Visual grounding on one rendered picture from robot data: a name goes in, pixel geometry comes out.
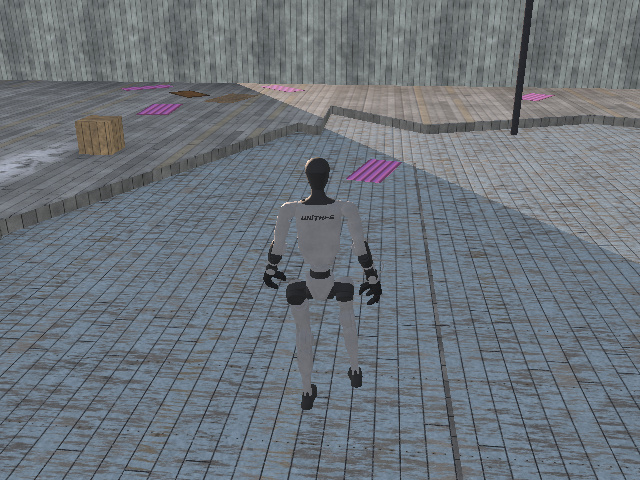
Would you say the left robot forearm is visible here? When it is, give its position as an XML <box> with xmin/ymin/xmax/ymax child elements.
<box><xmin>265</xmin><ymin>240</ymin><xmax>282</xmax><ymax>275</ymax></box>

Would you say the robot right upper arm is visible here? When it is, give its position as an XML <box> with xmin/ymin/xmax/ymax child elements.
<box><xmin>339</xmin><ymin>200</ymin><xmax>367</xmax><ymax>256</ymax></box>

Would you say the robot right hand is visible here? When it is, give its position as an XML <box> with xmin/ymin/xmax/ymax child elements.
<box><xmin>359</xmin><ymin>281</ymin><xmax>382</xmax><ymax>305</ymax></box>

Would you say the humanoid robot torso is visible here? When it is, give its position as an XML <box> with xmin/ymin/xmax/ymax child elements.
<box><xmin>295</xmin><ymin>196</ymin><xmax>342</xmax><ymax>300</ymax></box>

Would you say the robot left hand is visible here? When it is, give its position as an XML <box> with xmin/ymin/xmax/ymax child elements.
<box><xmin>263</xmin><ymin>271</ymin><xmax>286</xmax><ymax>289</ymax></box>

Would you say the robot left upper arm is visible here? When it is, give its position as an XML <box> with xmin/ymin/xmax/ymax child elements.
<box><xmin>271</xmin><ymin>201</ymin><xmax>298</xmax><ymax>256</ymax></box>

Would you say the robot right foot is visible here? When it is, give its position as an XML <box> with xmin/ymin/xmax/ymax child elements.
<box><xmin>348</xmin><ymin>367</ymin><xmax>363</xmax><ymax>388</ymax></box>

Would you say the right robot forearm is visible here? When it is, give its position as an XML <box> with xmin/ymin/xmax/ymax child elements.
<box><xmin>358</xmin><ymin>240</ymin><xmax>379</xmax><ymax>284</ymax></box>

